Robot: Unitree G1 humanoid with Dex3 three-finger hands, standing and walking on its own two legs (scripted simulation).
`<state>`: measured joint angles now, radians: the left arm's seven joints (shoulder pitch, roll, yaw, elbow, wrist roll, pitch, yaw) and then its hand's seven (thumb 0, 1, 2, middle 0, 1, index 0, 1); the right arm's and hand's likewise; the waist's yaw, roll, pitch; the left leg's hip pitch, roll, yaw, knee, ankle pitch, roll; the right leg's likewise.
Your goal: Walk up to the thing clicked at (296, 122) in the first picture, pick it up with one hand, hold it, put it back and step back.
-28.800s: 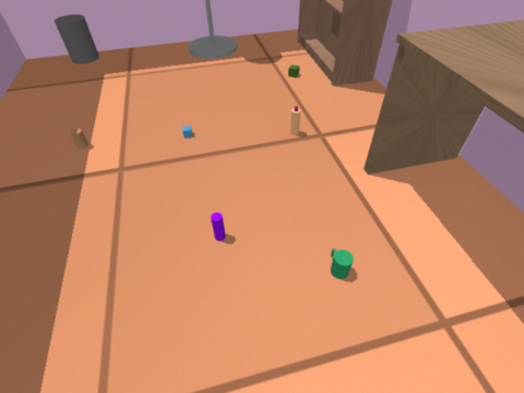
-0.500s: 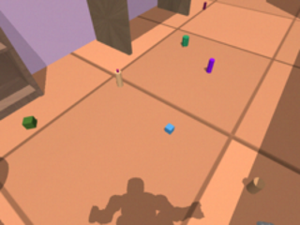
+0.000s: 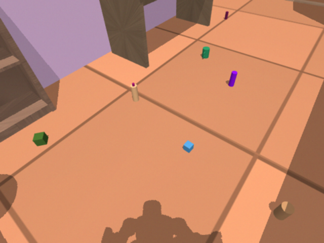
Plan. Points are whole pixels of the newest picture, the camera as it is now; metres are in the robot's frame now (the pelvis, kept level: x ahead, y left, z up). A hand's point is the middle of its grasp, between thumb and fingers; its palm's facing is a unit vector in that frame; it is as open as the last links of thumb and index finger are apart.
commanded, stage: stand
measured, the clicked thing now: (134, 91) +1.47 +0.25 -0.68
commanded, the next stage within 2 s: none
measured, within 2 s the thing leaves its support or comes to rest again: neither
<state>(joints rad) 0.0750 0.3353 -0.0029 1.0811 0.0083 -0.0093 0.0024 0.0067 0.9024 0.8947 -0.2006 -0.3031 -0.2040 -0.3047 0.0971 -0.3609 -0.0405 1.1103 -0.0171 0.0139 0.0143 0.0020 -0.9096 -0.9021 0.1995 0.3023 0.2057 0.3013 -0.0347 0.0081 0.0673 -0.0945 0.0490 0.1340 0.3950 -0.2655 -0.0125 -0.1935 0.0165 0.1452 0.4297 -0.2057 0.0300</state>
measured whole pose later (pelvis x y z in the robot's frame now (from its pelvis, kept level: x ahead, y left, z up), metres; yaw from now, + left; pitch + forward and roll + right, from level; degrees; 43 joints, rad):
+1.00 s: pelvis -0.01 +0.00 +0.00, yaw +3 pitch -2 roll +0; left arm 0.11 0.35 -0.01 1.12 0.01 -0.01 0.00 0.01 0.90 0.89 -0.20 -0.30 -0.20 -0.30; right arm 0.12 -0.35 -0.03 1.13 -0.02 0.00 0.02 0.00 -0.91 -0.90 0.20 0.30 0.21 0.30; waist -0.02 0.00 0.05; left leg -0.09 0.04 0.09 0.35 -0.22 -0.01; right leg -0.16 0.00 0.10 0.36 -0.16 0.03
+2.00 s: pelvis +0.00 +0.00 +0.00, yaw +3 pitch -2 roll +0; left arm 0.11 0.35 -0.01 1.11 0.01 -0.01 0.00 0.01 0.90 0.89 -0.20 -0.30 -0.20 -0.30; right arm 0.11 -0.35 -0.02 1.12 -0.01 0.00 0.01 0.00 -0.91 -0.90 0.20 0.30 0.21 0.30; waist -0.01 0.00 0.05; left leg -0.08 0.03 0.08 0.33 -0.22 -0.01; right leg -0.15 -0.01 0.09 0.35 -0.17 0.03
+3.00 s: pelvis -0.01 +0.00 +0.00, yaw +4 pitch -2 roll +0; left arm 0.12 0.35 -0.01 1.11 0.01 -0.01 0.00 0.01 0.90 0.89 -0.20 -0.30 -0.20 -0.30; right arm 0.13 -0.35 -0.02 1.12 -0.01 -0.01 0.01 0.00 -0.91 -0.90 0.20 0.30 0.21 0.30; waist -0.01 0.00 0.05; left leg -0.08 0.03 0.07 0.33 -0.21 -0.01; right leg -0.14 -0.01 0.08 0.35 -0.17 0.03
